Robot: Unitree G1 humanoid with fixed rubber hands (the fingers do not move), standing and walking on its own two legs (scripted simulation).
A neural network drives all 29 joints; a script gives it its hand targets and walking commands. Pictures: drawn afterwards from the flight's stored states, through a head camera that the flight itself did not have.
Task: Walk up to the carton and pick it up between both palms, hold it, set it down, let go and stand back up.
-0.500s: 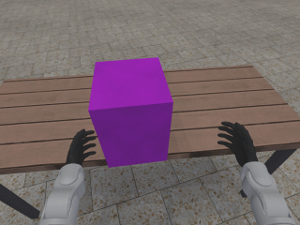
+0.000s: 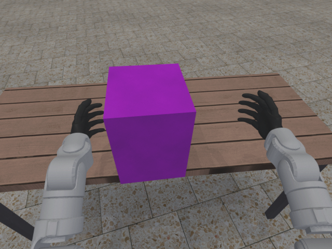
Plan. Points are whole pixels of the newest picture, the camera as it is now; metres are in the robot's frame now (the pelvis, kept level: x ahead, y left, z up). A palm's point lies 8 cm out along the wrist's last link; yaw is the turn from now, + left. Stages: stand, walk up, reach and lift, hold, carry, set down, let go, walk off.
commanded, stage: reach and lift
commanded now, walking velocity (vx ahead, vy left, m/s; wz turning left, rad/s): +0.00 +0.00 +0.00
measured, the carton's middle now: (149, 124) +0.48 +0.07 +0.03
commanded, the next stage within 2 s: none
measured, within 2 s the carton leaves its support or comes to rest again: neither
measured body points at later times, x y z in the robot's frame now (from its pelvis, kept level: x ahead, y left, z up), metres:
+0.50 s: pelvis +0.01 +0.00 +0.00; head -0.01 +0.00 +0.45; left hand +0.40 +0.21 +0.21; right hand +0.43 -0.20 +0.21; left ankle +0.02 +0.15 -0.74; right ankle +0.01 -0.14 -0.74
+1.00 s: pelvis +0.02 +0.00 +0.00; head +0.01 +0.00 +0.45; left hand +0.43 +0.22 +0.21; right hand +0.46 -0.19 +0.21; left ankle +0.02 +0.15 -0.74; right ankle +0.01 -0.14 -0.74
